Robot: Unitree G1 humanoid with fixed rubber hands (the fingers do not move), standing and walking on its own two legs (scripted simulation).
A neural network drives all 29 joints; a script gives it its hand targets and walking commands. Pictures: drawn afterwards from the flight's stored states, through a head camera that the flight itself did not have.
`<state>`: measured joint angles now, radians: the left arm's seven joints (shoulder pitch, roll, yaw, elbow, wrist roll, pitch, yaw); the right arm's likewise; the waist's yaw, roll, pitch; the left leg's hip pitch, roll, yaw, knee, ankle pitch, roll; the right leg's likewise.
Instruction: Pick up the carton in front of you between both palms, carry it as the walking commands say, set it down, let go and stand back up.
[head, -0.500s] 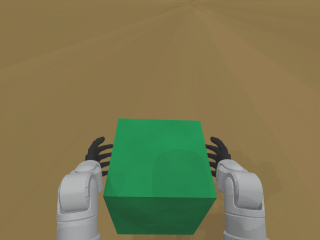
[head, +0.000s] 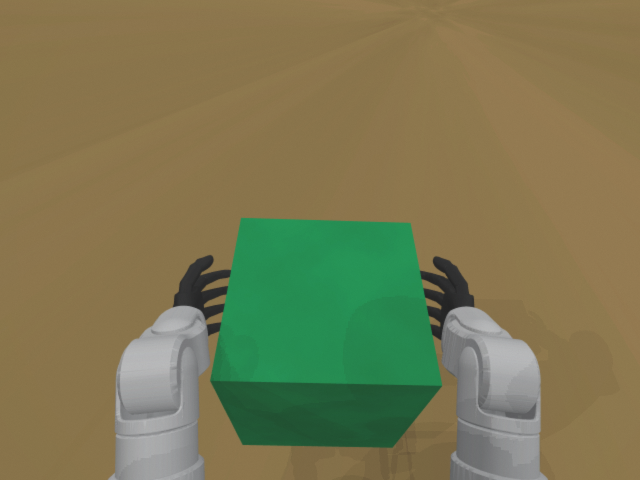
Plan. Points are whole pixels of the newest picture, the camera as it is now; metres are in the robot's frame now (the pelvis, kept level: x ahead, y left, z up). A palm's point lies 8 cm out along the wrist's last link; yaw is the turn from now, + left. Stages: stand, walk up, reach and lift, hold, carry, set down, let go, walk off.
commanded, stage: carry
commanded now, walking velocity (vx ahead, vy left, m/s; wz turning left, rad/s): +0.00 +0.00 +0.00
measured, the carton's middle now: (321, 340) +0.29 +0.00 +0.00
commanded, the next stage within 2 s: hold in 1.54 s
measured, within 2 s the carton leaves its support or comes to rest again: neither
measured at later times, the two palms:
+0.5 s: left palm (183, 273) +0.34 +0.17 +0.08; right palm (424, 269) +0.34 -0.13 +0.08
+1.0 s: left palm (182, 312) +0.30 +0.17 +0.05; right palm (425, 309) +0.30 -0.13 +0.05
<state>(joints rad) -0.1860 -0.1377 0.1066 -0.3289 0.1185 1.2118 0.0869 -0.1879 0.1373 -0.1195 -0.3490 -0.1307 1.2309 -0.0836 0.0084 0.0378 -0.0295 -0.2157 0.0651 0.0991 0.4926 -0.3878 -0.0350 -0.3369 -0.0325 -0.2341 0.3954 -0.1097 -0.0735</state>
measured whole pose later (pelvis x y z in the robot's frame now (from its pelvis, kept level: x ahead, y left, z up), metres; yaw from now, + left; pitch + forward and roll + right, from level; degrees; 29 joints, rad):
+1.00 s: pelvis +0.03 +0.02 +0.00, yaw +0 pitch +2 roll +0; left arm -0.14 -0.13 0.10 -0.05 0.20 0.98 0.04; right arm -0.14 0.13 -0.11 -0.05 -0.20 0.98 -0.04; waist 0.00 0.01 -0.12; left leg -0.17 0.06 0.17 0.50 -0.36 0.00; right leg -0.33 -0.08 -0.20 0.52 -0.22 -0.02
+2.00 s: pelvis -0.02 +0.01 +0.00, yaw +6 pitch -8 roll +0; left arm -0.29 -0.16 0.24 0.31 0.29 0.69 0.00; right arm -0.28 0.16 -0.22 0.25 -0.30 0.73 -0.01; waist 0.00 0.03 0.04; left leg -0.03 -0.01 -0.05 0.41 -0.24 0.00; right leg -0.12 0.00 0.01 0.38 -0.12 0.00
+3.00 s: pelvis -0.03 +0.02 -0.06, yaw +8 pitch +27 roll +1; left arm -0.58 -0.17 0.36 0.53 0.24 0.16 0.08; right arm -0.58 0.11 -0.45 0.47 -0.28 0.19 0.03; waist -0.07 0.05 0.03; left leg -0.98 -0.08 -0.08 0.87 -0.35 0.00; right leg -1.06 0.02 0.09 0.82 -0.23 0.03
